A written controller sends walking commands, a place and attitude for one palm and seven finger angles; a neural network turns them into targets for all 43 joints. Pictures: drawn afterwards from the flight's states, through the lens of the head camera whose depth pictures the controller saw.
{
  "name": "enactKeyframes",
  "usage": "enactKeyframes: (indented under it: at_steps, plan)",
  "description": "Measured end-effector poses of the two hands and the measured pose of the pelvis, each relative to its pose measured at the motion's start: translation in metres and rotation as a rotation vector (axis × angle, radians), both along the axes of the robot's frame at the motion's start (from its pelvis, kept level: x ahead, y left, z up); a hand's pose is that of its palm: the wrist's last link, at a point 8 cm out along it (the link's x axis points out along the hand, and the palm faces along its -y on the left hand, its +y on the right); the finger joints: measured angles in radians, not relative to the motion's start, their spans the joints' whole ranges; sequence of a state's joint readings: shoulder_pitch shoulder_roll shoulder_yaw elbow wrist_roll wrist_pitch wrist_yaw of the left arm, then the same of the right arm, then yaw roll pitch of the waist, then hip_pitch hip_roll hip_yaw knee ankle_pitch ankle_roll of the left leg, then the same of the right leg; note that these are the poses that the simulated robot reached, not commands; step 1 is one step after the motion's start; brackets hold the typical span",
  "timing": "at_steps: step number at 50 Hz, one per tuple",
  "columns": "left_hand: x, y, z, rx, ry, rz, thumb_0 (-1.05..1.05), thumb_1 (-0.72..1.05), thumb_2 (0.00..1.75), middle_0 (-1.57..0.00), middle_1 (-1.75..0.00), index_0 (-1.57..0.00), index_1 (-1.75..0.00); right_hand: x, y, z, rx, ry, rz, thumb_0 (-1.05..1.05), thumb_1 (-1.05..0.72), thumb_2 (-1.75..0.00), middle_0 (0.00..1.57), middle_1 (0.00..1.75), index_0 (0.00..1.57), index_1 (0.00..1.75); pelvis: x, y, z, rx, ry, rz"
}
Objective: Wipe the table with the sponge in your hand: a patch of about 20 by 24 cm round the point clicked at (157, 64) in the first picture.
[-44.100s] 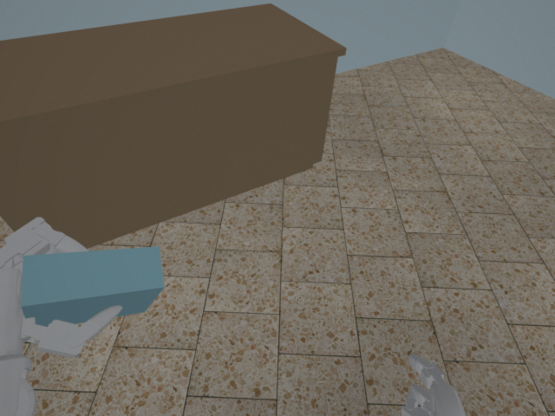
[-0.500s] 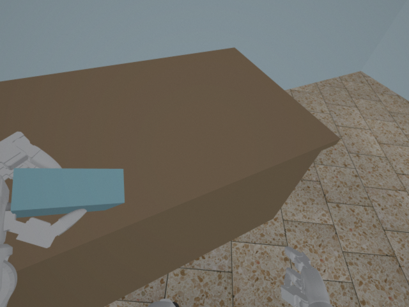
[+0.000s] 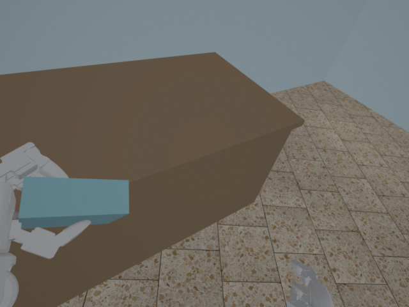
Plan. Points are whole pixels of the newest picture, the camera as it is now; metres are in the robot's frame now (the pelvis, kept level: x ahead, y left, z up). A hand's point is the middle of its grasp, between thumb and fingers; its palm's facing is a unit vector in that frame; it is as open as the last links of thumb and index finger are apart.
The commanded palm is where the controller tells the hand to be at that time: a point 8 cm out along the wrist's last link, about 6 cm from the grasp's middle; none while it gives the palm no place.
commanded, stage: stop stepping back and stand still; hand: left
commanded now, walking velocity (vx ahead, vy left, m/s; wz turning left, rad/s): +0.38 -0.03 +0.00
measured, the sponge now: (89, 204) +0.22 +0.20 +0.15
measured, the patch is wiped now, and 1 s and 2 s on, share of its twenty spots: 1.00 1.00 1.00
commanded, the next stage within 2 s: stand and wait in 1.96 s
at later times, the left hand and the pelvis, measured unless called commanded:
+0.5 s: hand out of the picture -0.01 +0.25 +0.18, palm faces +0.42 -0.84 -0.34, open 9.3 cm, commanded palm -0.05 +0.28 +0.18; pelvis -0.21 +0.00 -0.03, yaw +1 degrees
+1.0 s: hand out of the picture -0.15 +0.22 +0.18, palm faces +0.42 -0.83 -0.37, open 9.3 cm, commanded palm -0.20 +0.26 +0.18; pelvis -0.36 -0.03 -0.03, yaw +1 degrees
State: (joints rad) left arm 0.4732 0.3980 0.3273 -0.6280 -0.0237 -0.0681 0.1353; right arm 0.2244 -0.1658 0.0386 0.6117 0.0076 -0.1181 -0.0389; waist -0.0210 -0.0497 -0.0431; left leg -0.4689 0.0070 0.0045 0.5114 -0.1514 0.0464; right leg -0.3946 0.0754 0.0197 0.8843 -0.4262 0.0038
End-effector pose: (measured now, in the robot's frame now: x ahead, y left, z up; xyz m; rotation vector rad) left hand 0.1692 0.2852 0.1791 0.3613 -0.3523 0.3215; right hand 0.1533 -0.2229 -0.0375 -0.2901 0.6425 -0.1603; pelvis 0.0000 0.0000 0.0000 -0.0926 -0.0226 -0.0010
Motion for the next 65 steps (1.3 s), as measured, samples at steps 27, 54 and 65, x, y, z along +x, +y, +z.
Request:
enactKeyframes:
  at_steps: [27,54,65]
  plan:
    - [-0.232,-0.001,0.006,0.118,-0.076,0.045,-0.01,-0.48,1.06,-0.82,-1.42,-0.84,-1.43,-0.254,0.014,-0.071,0.141,0.054,0.026,0.01,-0.9,-0.9,0.21,0.3,0.2,0.3,-0.222,-0.003,-0.032,0.04,-0.009,0.027]
    - [-0.39,-0.037,-0.003,0.09,-0.01,0.029,-0.01,-0.48,1.06,-0.82,-1.42,-0.84,-1.43,-0.406,-0.037,-0.075,0.125,0.087,-0.008,0.01,-0.9,-0.9,0.21,0.3,0.2,0.3,-0.383,-0.031,-0.03,0.027,-0.021,0.037]
    - [-0.438,-0.028,-0.007,0.077,-0.028,0.043,-0.01,-0.49,1.06,-0.82,-1.42,-0.85,-1.43,-0.441,-0.05,-0.037,0.033,-0.031,-0.07,0.02,-0.9,-0.9,0.2,0.3,0.2,0.3,-0.436,-0.03,-0.028,0.128,0.008,-0.004]
